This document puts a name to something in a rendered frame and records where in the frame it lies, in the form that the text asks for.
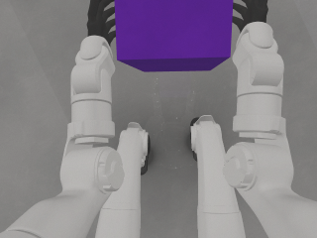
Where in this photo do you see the robot right thigh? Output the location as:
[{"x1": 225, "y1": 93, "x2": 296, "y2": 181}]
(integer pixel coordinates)
[{"x1": 190, "y1": 121, "x2": 246, "y2": 238}]

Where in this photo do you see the left robot forearm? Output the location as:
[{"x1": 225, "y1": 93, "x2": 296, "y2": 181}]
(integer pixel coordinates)
[{"x1": 59, "y1": 35, "x2": 115, "y2": 177}]

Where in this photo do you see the left robot hand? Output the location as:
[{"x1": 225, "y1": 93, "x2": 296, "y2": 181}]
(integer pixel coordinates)
[{"x1": 86, "y1": 0, "x2": 116, "y2": 47}]

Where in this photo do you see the carton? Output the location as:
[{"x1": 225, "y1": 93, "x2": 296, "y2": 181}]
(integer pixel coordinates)
[{"x1": 114, "y1": 0, "x2": 234, "y2": 72}]

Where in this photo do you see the right robot shin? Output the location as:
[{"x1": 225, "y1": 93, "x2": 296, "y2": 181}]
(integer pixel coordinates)
[{"x1": 194, "y1": 115, "x2": 222, "y2": 152}]

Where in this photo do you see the right robot upper arm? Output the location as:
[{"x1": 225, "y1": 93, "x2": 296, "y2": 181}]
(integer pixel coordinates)
[{"x1": 222, "y1": 142, "x2": 317, "y2": 238}]

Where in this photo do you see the right robot forearm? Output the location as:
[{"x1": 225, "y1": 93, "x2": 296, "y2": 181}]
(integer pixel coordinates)
[{"x1": 232, "y1": 22, "x2": 292, "y2": 161}]

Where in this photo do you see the right robot hand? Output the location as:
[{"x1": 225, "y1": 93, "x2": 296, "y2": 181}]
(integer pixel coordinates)
[{"x1": 232, "y1": 0, "x2": 268, "y2": 33}]

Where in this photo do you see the left robot upper arm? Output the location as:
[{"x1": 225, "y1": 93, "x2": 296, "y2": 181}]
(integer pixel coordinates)
[{"x1": 0, "y1": 146, "x2": 125, "y2": 238}]

